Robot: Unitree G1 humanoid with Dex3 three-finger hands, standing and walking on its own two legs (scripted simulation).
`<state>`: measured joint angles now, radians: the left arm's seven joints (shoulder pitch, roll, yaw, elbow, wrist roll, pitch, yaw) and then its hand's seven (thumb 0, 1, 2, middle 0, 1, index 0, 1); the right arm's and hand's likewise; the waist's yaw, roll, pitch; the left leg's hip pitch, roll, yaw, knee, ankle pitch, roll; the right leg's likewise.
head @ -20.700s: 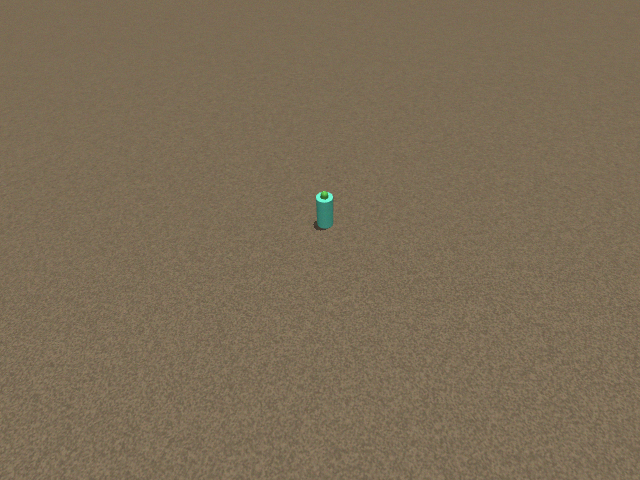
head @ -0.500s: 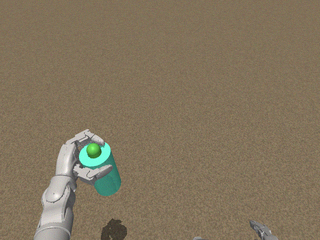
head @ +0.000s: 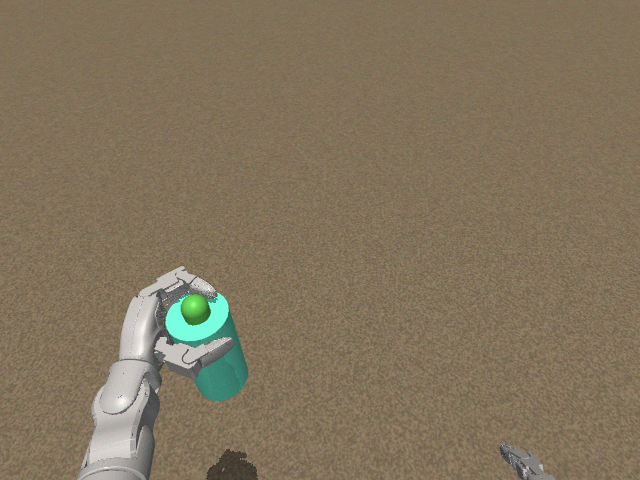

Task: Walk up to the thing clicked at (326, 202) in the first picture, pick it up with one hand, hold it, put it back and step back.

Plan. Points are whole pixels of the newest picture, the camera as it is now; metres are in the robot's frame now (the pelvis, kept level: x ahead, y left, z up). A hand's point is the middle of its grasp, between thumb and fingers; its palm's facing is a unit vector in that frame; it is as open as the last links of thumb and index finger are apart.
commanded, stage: hold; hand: left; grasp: from the side
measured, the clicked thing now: (209, 342) +0.32 +0.16 -0.02
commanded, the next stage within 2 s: none
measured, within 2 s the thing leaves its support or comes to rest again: neither
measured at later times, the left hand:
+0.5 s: hand (195, 337) +0.31 +0.17 +0.04, palm faces -0.03 -1.00 -0.01, open 8.9 cm
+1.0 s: hand (189, 327) +0.32 +0.17 +0.04, palm faces -0.03 -1.00 -0.01, open 8.9 cm
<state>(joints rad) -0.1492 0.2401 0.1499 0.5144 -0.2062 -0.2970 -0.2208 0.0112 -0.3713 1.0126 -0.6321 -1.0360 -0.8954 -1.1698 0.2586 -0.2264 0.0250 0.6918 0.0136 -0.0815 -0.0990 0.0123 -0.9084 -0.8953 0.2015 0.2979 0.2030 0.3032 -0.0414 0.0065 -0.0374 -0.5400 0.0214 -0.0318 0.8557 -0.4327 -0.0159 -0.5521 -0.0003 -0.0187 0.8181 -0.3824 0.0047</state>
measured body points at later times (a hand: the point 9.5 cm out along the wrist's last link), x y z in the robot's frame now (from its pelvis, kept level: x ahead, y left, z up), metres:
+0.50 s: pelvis -0.01 +0.00 +0.00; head +0.03 +0.00 +0.45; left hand +0.30 +0.22 +0.04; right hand +0.11 -0.25 -0.11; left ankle +0.00 +0.13 -0.70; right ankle +0.02 -0.13 -0.70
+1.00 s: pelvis +0.00 +0.01 +0.00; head +0.04 +0.02 +0.45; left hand +0.31 +0.23 +0.04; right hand +0.11 -0.24 -0.11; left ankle +0.00 +0.13 -0.70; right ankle +0.02 -0.13 -0.70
